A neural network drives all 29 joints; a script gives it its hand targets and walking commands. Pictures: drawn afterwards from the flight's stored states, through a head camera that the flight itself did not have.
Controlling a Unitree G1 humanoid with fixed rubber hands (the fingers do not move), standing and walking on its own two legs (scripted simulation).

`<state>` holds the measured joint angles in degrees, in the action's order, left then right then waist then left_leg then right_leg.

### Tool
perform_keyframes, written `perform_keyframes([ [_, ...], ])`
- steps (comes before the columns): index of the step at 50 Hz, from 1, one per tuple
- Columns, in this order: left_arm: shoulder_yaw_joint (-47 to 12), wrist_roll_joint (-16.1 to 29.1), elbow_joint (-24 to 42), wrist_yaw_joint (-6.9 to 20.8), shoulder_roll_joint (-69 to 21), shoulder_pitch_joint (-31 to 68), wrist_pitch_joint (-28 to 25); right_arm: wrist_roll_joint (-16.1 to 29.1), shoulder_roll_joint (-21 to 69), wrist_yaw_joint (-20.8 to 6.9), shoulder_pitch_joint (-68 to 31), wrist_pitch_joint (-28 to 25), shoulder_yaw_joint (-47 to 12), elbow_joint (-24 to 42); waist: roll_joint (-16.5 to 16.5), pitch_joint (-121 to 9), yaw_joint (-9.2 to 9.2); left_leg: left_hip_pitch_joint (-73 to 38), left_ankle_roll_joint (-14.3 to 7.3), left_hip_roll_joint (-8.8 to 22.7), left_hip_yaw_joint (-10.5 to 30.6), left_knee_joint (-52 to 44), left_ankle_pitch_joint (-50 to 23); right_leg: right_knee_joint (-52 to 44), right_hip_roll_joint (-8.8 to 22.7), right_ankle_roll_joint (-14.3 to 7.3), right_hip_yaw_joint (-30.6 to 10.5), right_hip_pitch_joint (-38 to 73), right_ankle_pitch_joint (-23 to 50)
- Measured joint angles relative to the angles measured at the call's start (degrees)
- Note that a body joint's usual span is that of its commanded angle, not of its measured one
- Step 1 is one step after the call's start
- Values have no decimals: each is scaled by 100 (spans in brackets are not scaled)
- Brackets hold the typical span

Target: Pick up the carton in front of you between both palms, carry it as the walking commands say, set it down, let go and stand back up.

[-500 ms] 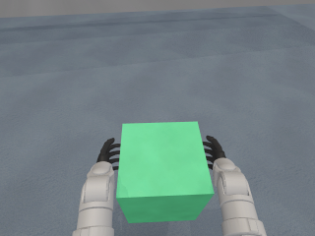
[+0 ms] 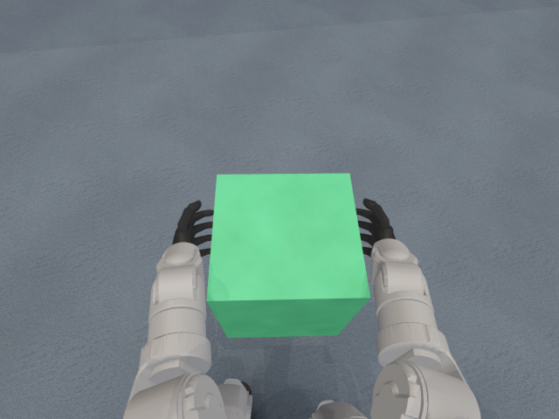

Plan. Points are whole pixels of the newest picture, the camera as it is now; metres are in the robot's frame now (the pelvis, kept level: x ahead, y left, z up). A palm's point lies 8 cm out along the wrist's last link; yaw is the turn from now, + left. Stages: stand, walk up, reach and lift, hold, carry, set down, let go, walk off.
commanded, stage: set down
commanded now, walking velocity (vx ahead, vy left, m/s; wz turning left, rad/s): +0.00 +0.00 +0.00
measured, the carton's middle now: (283, 263) +0.36 +0.01 -0.09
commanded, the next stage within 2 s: none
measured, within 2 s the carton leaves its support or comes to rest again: neither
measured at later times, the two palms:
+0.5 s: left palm (198, 274) +0.38 +0.18 -0.20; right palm (342, 262) +0.41 -0.12 -0.19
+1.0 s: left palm (200, 289) +0.40 +0.20 -0.36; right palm (318, 271) +0.45 -0.10 -0.35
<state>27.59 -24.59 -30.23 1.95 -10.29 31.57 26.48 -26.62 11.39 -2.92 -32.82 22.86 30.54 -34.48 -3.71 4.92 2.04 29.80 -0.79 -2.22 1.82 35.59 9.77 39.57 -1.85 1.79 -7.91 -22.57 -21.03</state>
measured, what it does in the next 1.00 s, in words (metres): lowers itself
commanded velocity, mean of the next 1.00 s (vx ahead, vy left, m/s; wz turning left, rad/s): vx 0.00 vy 0.00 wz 0.00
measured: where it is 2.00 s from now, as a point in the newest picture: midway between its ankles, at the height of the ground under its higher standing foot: outside the picture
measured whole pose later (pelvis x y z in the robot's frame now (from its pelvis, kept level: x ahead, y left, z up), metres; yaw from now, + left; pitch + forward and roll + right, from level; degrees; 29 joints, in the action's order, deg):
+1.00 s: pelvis -0.05 -0.01 -0.25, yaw -4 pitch +47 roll -4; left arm 27.5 -10.9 -35.2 -3.0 0.5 54.4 15.1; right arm -7.5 -1.2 5.6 -61.3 12.1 20.3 -46.3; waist -4.7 -7.0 5.9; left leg 119.1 3.7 -3.9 7.2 94.3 21.7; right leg 99.8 -10.2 3.7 -3.9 -110.5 -36.3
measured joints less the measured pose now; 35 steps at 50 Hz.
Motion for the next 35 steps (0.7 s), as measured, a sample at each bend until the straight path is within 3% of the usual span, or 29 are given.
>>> perform_keyframes([
  [8,-273,467,10,-119,281,84,-1291,818,-200,384,-119,-1181,-538,-10,23,-140,53,2539,165,95,239,1058,110,1116,-255,-48,191,-2524,-178],
  [15,-527,1107,256,-189,570,189,-1585,1687,-363,735,-230,-1464,-1103,218,-43,-822,123,4482,317,133,389,2178,414,2264,-469,-92,269,-4474,-492],
  [25,-108,973,-137,-98,662,898,-1213,1543,-386,760,-958,-1074,-707,-149,-95,-1470,212,5932,380,75,456,3344,779,3454,-592,-74,319,-5906,-901],
  [35,16,964,-394,-221,791,1445,-1210,1545,-677,780,-1666,-1135,-694,-672,-110,-1650,258,7299,386,-34,486,4378,1000,4497,-664,22,346,-7225,-1199],
])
